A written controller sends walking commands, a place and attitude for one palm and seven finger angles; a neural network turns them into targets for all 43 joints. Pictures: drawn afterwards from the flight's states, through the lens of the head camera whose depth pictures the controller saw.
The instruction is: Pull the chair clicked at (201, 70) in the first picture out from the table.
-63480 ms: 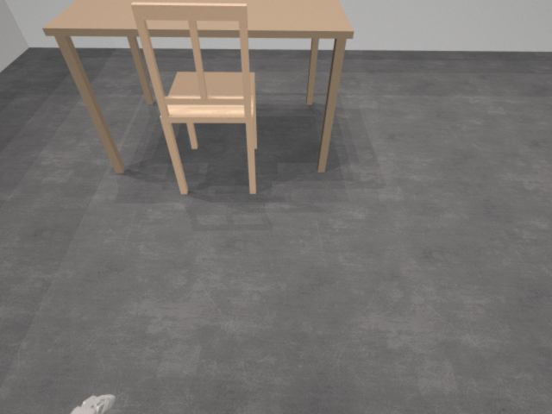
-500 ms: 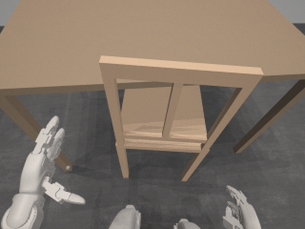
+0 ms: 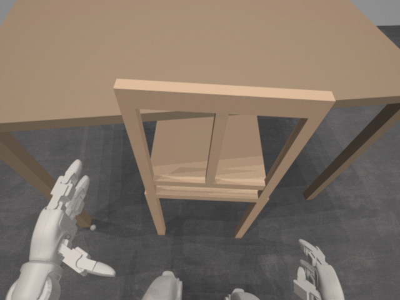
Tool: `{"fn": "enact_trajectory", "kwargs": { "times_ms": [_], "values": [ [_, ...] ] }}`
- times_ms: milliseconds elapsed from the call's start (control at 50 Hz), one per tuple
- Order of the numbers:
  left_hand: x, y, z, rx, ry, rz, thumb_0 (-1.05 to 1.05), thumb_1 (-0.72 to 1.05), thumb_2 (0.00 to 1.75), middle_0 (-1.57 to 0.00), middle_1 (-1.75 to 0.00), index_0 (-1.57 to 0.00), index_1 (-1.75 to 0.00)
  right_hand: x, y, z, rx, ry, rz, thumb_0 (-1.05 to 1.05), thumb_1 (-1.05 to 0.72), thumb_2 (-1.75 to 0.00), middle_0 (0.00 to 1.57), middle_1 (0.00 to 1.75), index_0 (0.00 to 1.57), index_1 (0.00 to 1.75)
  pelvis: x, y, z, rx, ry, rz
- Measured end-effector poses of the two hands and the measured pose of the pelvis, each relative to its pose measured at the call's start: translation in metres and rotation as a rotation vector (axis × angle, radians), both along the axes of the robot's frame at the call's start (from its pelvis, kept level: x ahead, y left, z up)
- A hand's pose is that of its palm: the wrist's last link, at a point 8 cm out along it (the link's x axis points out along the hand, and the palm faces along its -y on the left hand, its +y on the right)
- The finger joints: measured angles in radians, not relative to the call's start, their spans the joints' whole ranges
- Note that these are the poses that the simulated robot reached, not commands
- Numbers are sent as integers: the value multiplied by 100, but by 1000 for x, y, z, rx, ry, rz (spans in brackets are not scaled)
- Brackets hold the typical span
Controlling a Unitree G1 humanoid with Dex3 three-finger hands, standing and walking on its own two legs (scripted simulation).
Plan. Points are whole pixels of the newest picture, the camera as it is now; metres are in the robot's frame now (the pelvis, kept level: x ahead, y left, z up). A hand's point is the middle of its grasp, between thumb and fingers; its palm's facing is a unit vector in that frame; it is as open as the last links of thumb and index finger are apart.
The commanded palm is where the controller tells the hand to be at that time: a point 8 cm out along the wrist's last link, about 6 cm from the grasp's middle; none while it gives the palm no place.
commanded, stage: aim the fingers beside a spindle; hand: left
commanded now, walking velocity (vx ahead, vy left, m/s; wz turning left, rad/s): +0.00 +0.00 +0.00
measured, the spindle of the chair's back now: (214, 152) +0.44 -0.01 -0.01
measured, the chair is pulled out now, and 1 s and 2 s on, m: -0.05 -0.05 -0.05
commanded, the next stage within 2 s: none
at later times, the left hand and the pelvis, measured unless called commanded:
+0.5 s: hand (109, 225) +0.25 +0.18 +0.02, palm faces +0.01 -1.00 -0.03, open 16.9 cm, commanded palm +0.23 +0.23 +0.02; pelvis +0.00 -0.01 -0.01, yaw +0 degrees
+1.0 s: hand (129, 217) +0.27 +0.15 +0.01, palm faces -0.02 -1.00 -0.01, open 16.9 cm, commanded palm +0.25 +0.21 +0.00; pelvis -0.01 -0.01 -0.02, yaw -1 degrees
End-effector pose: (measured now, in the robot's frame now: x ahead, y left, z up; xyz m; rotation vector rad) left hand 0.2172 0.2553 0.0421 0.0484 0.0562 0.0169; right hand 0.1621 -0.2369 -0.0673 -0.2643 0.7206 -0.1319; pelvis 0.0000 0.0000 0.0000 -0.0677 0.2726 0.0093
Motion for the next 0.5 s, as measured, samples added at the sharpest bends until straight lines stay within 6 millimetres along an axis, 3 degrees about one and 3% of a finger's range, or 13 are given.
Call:
{"fn": "enact_trajectory", "kwargs": {
  "times_ms": [80, 200, 400, 500],
  "values": [
    [5, 1, 2, 6, -27, 22, -1, -50, 30, -6, -8, -7, -8, 6, -1, -3, 6, 0, 11, 1, -90, -90, 20, 30, 20, 30, 2, -4, -2, 3, 6, 2],
    [8, -6, -11, -17, 33, -1, -1, -50, 30, -6, -8, -6, -8, 10, -8, -6, 9, 7, 4, 1, -90, -90, 20, 30, 20, 30, 5, -7, -3, 6, 14, 1],
    [10, -16, -9, -7, -28, 1, -1, -50, 30, -6, -8, -7, -8, 5, -18, -13, -3, 28, -12, 1, -90, -90, 20, 30, 20, 30, 5, -12, -8, 10, 26, -5],
    [12, -20, -20, -14, 7, -10, -1, -50, 30, -6, -8, -7, -8, 2, -19, -19, 4, 39, -14, 1, -90, -90, 20, 30, 20, 30, 2, -12, -12, 11, 32, -5]
  ]
}}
